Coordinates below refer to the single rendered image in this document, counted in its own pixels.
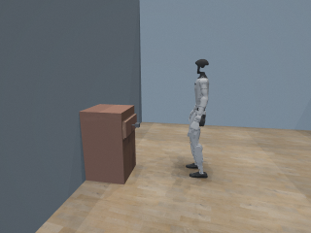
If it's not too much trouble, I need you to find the robot left hand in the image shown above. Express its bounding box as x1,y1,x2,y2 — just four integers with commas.
187,121,199,139

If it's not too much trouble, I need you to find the humanoid robot torso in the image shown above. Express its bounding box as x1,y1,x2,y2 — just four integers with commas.
194,76,209,118

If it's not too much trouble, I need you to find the robot left foot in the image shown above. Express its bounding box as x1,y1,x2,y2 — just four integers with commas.
190,171,208,179

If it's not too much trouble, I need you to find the robot left upper arm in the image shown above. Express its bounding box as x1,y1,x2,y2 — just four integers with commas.
199,78,209,102

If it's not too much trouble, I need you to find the handle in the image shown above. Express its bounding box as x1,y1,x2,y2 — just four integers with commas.
131,122,140,128

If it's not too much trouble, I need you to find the cabinet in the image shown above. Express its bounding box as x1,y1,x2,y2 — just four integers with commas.
79,104,136,184

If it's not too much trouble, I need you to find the robot right hand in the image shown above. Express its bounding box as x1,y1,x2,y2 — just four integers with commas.
189,110,195,121

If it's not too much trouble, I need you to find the drawer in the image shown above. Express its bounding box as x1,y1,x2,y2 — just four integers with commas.
122,114,137,139

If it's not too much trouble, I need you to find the left robot forearm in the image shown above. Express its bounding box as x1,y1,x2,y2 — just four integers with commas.
194,97,207,122

